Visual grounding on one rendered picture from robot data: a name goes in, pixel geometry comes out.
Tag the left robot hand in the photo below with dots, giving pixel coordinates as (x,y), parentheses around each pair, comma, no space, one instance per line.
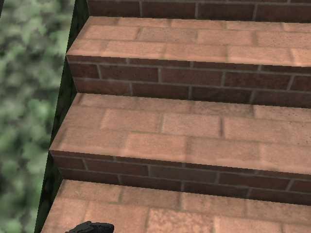
(93,227)

